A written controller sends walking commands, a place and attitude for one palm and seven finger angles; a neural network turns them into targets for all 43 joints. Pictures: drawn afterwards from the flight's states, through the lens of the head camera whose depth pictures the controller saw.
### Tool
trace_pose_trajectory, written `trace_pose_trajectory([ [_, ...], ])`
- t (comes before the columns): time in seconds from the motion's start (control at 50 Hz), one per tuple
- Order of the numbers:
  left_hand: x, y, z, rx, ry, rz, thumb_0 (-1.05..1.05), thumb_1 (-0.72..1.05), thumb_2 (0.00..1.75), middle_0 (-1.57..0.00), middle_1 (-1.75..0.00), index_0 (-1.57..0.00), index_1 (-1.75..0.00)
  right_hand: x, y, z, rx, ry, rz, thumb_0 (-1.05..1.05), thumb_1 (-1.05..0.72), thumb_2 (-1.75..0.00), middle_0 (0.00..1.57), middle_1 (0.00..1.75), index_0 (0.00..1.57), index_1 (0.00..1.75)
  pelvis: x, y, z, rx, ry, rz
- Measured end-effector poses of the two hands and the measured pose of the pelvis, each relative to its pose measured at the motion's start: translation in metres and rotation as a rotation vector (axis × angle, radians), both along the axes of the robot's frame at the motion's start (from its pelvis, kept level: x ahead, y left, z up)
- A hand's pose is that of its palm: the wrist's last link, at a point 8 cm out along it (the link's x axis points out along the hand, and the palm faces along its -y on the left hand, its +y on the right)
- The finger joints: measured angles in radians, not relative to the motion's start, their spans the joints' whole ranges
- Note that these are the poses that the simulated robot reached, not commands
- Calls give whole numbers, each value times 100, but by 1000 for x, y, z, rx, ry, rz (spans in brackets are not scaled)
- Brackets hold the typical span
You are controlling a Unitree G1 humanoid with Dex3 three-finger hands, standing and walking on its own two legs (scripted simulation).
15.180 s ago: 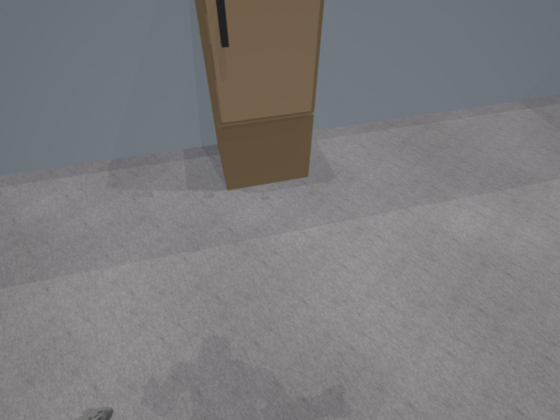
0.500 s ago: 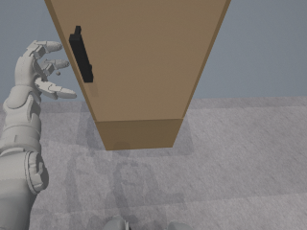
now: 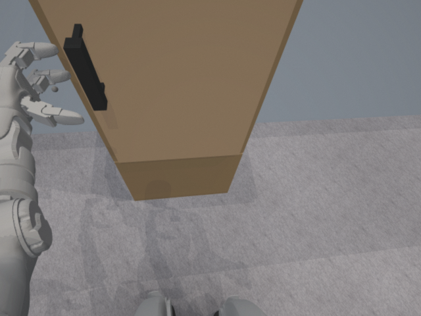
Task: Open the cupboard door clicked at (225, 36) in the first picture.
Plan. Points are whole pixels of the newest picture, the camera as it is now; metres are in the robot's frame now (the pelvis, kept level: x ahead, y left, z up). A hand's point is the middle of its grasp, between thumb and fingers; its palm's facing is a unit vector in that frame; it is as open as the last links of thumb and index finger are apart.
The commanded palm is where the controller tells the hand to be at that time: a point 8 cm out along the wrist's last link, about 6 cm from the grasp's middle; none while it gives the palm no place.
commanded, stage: move the hooked fingers beside the handle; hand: left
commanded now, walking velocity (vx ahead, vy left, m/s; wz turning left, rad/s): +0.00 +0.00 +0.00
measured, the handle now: (90, 70) +0.54 +0.18 +0.11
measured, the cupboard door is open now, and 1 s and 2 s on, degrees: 0 0 0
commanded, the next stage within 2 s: slide the fingers in behind the handle in 0.46 s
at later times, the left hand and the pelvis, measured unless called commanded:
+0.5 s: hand (48, 96) +0.48 +0.24 +0.11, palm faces +0.05 -1.00 +0.01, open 14.0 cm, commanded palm +0.47 +0.28 +0.10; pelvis +0.00 +0.01 +0.00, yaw +1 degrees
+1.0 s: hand (69, 95) +0.48 +0.21 +0.11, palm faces +0.04 -1.00 +0.01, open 14.0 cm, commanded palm +0.46 +0.25 +0.10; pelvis -0.01 +0.01 +0.00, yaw +0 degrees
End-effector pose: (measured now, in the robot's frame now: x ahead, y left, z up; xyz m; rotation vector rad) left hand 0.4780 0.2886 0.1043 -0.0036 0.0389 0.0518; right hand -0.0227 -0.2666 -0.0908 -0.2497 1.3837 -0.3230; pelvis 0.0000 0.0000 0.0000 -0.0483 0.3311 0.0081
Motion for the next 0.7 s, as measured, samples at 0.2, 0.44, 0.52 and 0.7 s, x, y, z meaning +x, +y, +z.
trace_pose_trajectory([
  [0.2, -8, 2, 3, -4, -16, -9, -2, -50, 30, -29, -120, -30, -120, 32, 4, -2, 9, -59, 33, 1, -90, -90, 20, 30, 20, 30, 5, 5, 1, -3, -15, 10],
  [0.44, -19, 4, 1, -3, -11, 3, -2, -50, 30, -30, -120, -30, -120, 53, 13, -5, 21, -137, 70, 0, -90, -90, 20, 30, 20, 30, 0, 9, 0, -4, -34, 15],
  [0.52, -21, 5, 3, -2, -24, -2, -2, -50, 30, -30, -120, -30, -120, 47, 14, -5, 18, -126, 71, 0, -90, -90, 20, 30, 20, 30, -4, 10, -1, -7, -35, 19],
  [0.7, -18, -1, 5, 2, -39, -16, -2, -50, 30, -29, -120, -30, -120, 19, 12, -5, 6, -72, 51, 1, -90, -90, 20, 30, 20, 30, -9, 12, -3, -12, -28, 20],
])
